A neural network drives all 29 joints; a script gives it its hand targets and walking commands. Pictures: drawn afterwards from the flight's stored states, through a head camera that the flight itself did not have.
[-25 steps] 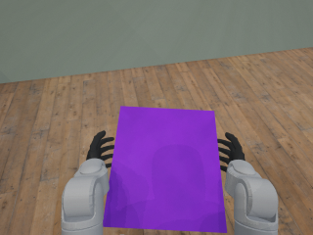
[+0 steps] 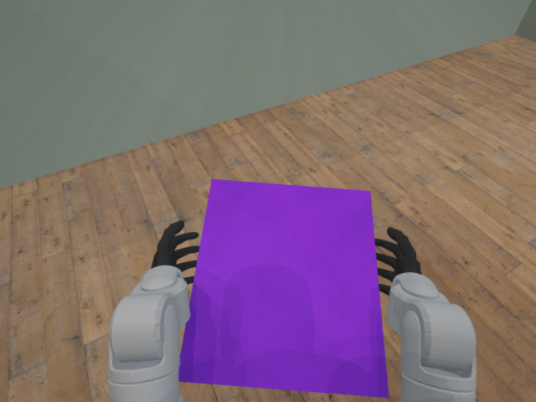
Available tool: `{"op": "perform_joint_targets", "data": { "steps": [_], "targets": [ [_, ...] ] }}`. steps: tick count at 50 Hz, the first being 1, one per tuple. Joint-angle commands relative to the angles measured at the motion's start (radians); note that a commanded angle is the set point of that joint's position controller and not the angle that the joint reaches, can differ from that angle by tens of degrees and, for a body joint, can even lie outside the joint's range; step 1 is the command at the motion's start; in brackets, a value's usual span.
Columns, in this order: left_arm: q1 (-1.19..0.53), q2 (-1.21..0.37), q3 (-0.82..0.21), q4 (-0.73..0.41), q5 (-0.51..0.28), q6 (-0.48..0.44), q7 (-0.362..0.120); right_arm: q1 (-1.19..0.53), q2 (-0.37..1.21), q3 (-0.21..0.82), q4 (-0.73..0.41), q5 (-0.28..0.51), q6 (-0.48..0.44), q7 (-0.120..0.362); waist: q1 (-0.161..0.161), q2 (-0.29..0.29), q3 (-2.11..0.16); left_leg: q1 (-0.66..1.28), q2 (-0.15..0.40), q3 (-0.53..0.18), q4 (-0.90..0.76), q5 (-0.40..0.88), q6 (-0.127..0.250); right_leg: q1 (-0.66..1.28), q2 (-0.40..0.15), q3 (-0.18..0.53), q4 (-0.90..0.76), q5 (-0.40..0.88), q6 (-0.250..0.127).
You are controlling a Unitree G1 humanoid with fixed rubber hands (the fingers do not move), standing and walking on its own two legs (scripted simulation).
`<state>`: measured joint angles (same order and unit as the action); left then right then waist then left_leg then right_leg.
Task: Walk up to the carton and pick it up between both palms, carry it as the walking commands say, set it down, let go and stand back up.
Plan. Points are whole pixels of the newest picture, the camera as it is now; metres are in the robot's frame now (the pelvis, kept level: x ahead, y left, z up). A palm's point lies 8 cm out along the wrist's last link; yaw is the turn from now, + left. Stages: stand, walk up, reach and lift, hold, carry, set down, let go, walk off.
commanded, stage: carry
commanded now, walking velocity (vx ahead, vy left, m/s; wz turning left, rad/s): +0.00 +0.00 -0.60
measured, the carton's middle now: (282, 289) +0.29 +0.00 +0.01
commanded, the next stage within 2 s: none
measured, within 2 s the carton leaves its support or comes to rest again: neither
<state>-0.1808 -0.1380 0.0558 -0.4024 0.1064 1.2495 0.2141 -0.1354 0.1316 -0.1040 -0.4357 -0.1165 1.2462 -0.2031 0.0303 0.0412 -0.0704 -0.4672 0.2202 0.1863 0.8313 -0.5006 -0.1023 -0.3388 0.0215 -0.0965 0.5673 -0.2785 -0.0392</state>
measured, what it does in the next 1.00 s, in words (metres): walks backwards, turning right: left foot, then right foot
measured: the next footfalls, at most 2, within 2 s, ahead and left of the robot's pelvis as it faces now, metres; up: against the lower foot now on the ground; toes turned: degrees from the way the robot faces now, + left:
left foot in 0.30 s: +0.02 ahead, +0.11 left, +0.00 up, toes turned -3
right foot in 0.62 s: -0.09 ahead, -0.14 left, +0.00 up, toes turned -29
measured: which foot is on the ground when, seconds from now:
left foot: up 0.00-0.28, down 0.30-0.64, up 0.66-1.00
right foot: down 0.00-0.32, up 0.34-0.60, down 0.62-1.00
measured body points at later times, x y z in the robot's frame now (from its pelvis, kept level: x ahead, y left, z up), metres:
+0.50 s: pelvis -0.06 +0.00 +0.01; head -0.05 +0.02 +0.46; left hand +0.24 +0.09 +0.10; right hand +0.16 -0.21 +0.10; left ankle -0.02 +0.11 -0.73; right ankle -0.09 -0.12 -0.67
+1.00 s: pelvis -0.13 -0.01 +0.00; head -0.12 -0.01 +0.45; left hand +0.18 -0.04 +0.09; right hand +0.00 -0.30 +0.09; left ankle -0.09 +0.09 -0.72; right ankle -0.13 -0.12 -0.73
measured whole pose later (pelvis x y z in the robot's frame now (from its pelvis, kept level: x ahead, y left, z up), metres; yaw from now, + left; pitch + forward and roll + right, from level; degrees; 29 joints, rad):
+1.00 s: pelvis -0.13 -0.01 +0.00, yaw -34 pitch +4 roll +0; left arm -0.11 -0.13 0.04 -0.49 0.13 1.24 0.19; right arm -0.11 0.13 -0.06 -0.47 -0.09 1.23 -0.22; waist -0.01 -0.03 -0.06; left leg -0.35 0.04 0.08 0.66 -0.43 -0.08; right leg -0.44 0.09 0.05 0.55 -0.16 -0.05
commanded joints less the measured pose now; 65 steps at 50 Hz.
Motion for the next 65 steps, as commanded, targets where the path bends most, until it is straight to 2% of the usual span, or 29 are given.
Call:
{"op": "perform_joint_targets", "data": {
  "steps": [1, 4, 10, 15, 16, 17, 18, 20, 23, 28, 30, 31, 32, 33, 34, 36, 38, 42, 45, 49, 50, 51, 52, 53, 55, 56, 58, 62, 65],
  "targets": [
    [-0.358, -0.986, -0.615, -0.113, -0.388, -0.022, -0.267, -0.461, 0.954, 0.695, -0.122, 0.412, -0.019, 0.256, -0.021, -0.179, -0.303, -0.185, -0.055, -0.129, 0.249, -0.088, -0.027, 0.340, -0.314, 0.347, -0.087, 0.820, -0.145],
    [-0.353, -1.028, -0.596, -0.161, -0.369, -0.048, -0.266, -0.493, 1.018, 0.729, -0.158, 0.458, -0.041, 0.273, -0.022, -0.162, -0.297, -0.151, -0.077, -0.138, 0.244, 0.025, -0.019, 0.278, -0.248, 0.271, -0.085, 0.646, -0.143],
    [-0.311, -0.974, -0.588, -0.180, -0.341, -0.049, -0.258, -0.452, 0.990, 0.739, -0.148, 0.459, -0.040, 0.270, -0.010, -0.174, -0.331, -0.043, -0.154, -0.138, 0.050, 0.025, 0.009, 0.238, -0.258, 0.402, -0.143, 0.471, -0.150],
    [-0.333, -0.948, -0.626, -0.177, -0.363, -0.031, -0.258, -0.393, 0.968, 0.698, -0.119, 0.429, -0.027, 0.265, -0.021, -0.174, -0.323, 0.310, -0.154, -0.079, -0.408, 0.174, 0.034, 0.055, -0.160, 0.351, -0.126, 0.314, -0.049],
    [-0.337, -0.945, -0.633, -0.170, -0.362, -0.024, -0.256, -0.386, 0.948, 0.682, -0.109, 0.419, -0.024, 0.264, -0.024, -0.034, -0.308, 0.426, -0.029, -0.204, -0.526, 0.143, 0.060, -0.074, -0.097, 0.283, -0.025, 0.202, -0.011],
    [-0.365, -0.951, -0.645, -0.190, -0.375, -0.016, -0.261, -0.348, 0.939, 0.653, -0.063, 0.393, -0.028, 0.262, -0.031, 0.264, -0.244, 0.414, 0.227, -0.453, -0.579, 0.288, 0.179, -0.255, 0.022, 0.132, 0.171, -0.111, 0.050],
    [-0.424, -0.944, -0.657, -0.196, -0.387, -0.014, -0.261, -0.348, 0.943, 0.647, -0.072, 0.392, -0.031, 0.264, -0.033, 0.280, -0.213, 0.353, 0.328, -0.434, -0.572, 0.465, 0.259, -0.296, -0.006, 0.061, 0.411, -0.286, 0.058],
    [-0.440, -0.975, -0.679, -0.171, -0.420, -0.013, -0.272, -0.383, 0.936, 0.639, -0.110, 0.376, -0.039, 0.264, -0.017, 0.055, -0.190, 0.261, 0.198, -0.211, -0.490, 0.653, 0.202, -0.215, -0.070, 0.084, 0.542, -0.205, 0.062],
    [-0.440, -0.984, -0.691, -0.187, -0.444, -0.010, -0.272, -0.388, 0.919, 0.612, -0.130, 0.364, -0.038, 0.255, -0.014, 0.149, -0.205, 0.314, 0.116, -0.073, -0.424, 0.721, 0.151, -0.188, -0.038, 0.002, 0.396, -0.173, 0.084],
    [-0.387, -0.952, -0.658, -0.142, -0.425, 0.010, -0.261, -0.339, 0.893, 0.607, -0.124, 0.348, -0.024, 0.240, -0.040, 0.208, -0.261, 0.394, 0.165, -0.061, -0.315, 0.857, 0.152, -0.089, -0.003, -0.062, 0.114, -0.126, 0.072],
    [-0.354, -0.957, -0.643, -0.110, -0.412, 0.015, -0.259, -0.332, 0.893, 0.615, -0.112, 0.351, -0.018, 0.237, -0.026, 0.160, -0.281, 0.351, 0.153, -0.005, -0.208, 0.797, 0.100, 0.059, 0.003, -0.080, -0.143, 0.050, 0.061],
    [-0.346, -0.953, -0.630, -0.098, -0.399, 0.015, -0.260, -0.336, 0.889, 0.618, -0.111, 0.358, -0.018, 0.237, -0.026, 0.061, -0.290, 0.251, 0.119, 0.017, -0.124, 0.617, 0.056, 0.194, -0.034, -0.012, -0.212, 0.128, 0.056],
    [-0.323, -0.942, -0.613, -0.084, -0.385, 0.014, -0.261, -0.358, 0.883, 0.627, -0.120, 0.362, -0.016, 0.236, -0.020, -0.097, -0.288, 0.029, 0.068, 0.016, 0.017, 0.208, 0.014, 0.358, -0.162, 0.166, -0.174, 0.497, 0.014],
    [-0.303, -0.946, -0.593, -0.070, -0.375, -0.001, -0.262, -0.416, 0.885, 0.686, -0.192, 0.389, -0.012, 0.240, -0.003, -0.430, -0.294, -0.194, -0.056, 0.006, 0.161, -0.204, -0.028, 0.400, -0.364, 0.493, -0.136, 0.894, -0.135],
    [-0.315, -0.948, -0.604, -0.093, -0.383, -0.003, -0.261, -0.410, 0.904, 0.695, -0.154, 0.393, -0.008, 0.244, -0.020, -0.303, -0.302, -0.213, -0.040, -0.100, 0.269, -0.207, -0.035, 0.414, -0.362, 0.448, -0.078, 0.964, -0.161],
    [-0.329, -0.984, -0.604, -0.132, -0.359, -0.024, -0.263, -0.456, 0.964, 0.729, -0.157, 0.426, -0.023, 0.260, -0.022, -0.156, -0.305, -0.180, -0.059, -0.152, 0.320, -0.062, -0.019, 0.338, -0.298, 0.340, -0.081, 0.752, -0.153],
    [-0.334, -1.027, -0.597, -0.167, -0.356, -0.042, -0.265, -0.477, 1.015, 0.746, -0.185, 0.461, -0.039, 0.275, -0.020, -0.144, -0.292, -0.152, -0.067, -0.152, 0.302, 0.023, -0.017, 0.274, -0.251, 0.284, -0.091, 0.581, -0.150],
    [-0.311, -0.991, -0.582, -0.190, -0.334, -0.053, -0.260, -0.460, 1.006, 0.764, -0.185, 0.472, -0.045, 0.276, -0.013, -0.161, -0.311, -0.082, -0.125, -0.138, 0.176, 0.014, -0.006, 0.228, -0.253, 0.376, -0.156, 0.350, -0.155],
    [-0.296, -0.964, -0.590, -0.182, -0.332, -0.047, -0.261, -0.426, 0.985, 0.752, -0.166, 0.456, -0.042, 0.271, -0.009, -0.173, -0.308, -0.023, -0.157, -0.144, 0.058, 0.024, 0.012, 0.203, -0.253, 0.435, -0.182, 0.315, -0.149],
    [-0.313, -0.942, -0.623, -0.183, -0.353, -0.036, -0.262, -0.381, 0.966, 0.717, -0.148, 0.433, -0.034, 0.266, -0.011, -0.199, -0.306, 0.188, -0.186, -0.105, -0.266, 0.081, 0.035, 0.117, -0.194, 0.431, -0.184, 0.261, -0.082],
    [-0.319, -0.936, -0.632, -0.179, -0.358, -0.031, -0.261, -0.366, 0.960, 0.704, -0.139, 0.426, -0.031, 0.265, -0.018, -0.181, -0.309, 0.303, -0.164, -0.092, -0.398, 0.146, 0.041, 0.056, -0.167, 0.403, -0.164, 0.229, -0.050],
    [-0.317, -0.931, -0.636, -0.167, -0.355, -0.024, -0.259, -0.357, 0.943, 0.689, -0.125, 0.416, -0.027, 0.263, -0.017, -0.084, -0.295, 0.412, -0.071, -0.173, -0.499, 0.120, 0.060, -0.051, -0.111, 0.343, -0.101, 0.168, -0.017],
    [-0.329, -0.941, -0.644, -0.182, -0.365, -0.019, -0.264, -0.337, 0.926, 0.665, -0.096, 0.395, -0.029, 0.262, -0.021, 0.183, -0.256, 0.417, 0.172, -0.419, -0.558, 0.193, 0.154, -0.197, 0.007, 0.193, 0.081, -0.010, 0.050],
    [-0.410, -0.942, -0.665, -0.212, -0.383, -0.018, -0.263, -0.334, 0.933, 0.651, -0.098, 0.392, -0.034, 0.264, -0.034, 0.311, -0.195, 0.356, 0.336, -0.478, -0.590, 0.419, 0.260, -0.309, 0.036, 0.077, 0.354, -0.260, 0.054],
    [-0.410, -0.963, -0.679, -0.174, -0.407, -0.015, -0.269, -0.346, 0.919, 0.644, -0.139, 0.376, -0.040, 0.264, -0.012, 0.059, -0.169, 0.274, 0.215, -0.251, -0.476, 0.748, 0.217, -0.235, -0.050, 0.091, 0.551, -0.213, 0.052],
    [-0.401, -0.976, -0.691, -0.166, -0.418, -0.014, -0.271, -0.353, 0.910, 0.632, -0.141, 0.370, -0.040, 0.264, -0.007, 0.058, -0.187, 0.296, 0.148, -0.154, -0.430, 0.825, 0.178, -0.225, -0.056, 0.085, 0.516, -0.181, 0.056],
    [-0.389, -0.978, -0.691, -0.177, -0.424, -0.016, -0.265, -0.345, 0.901, 0.615, -0.153, 0.372, -0.038, 0.261, -0.010, 0.142, -0.203, 0.342, 0.095, -0.094, -0.380, 0.885, 0.155, -0.202, -0.022, 0.020, 0.402, -0.178, 0.066],
    [-0.368, -0.952, -0.665, -0.155, -0.408, -0.009, -0.251, -0.324, 0.880, 0.622, -0.160, 0.373, -0.031, 0.258, -0.036, 0.187, -0.249, 0.383, 0.114, -0.135, -0.339, 0.853, 0.183, -0.120, 0.004, -0.027, 0.203, -0.144, 0.066],
    [-0.339, -0.949, -0.641, -0.120, -0.386, -0.002, -0.248, -0.325, 0.875, 0.639, -0.147, 0.381, -0.022, 0.258, -0.025, 0.150, -0.293, 0.353, 0.095, -0.099, -0.244, 0.779, 0.137, 0.055, -0.014, -0.042, -0.134, 0.092, 0.050]
  ]
}}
